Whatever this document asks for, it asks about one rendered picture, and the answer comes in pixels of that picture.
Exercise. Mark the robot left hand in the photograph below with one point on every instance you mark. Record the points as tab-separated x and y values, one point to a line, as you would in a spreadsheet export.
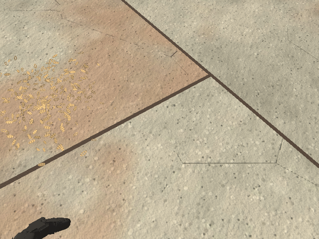
43	227

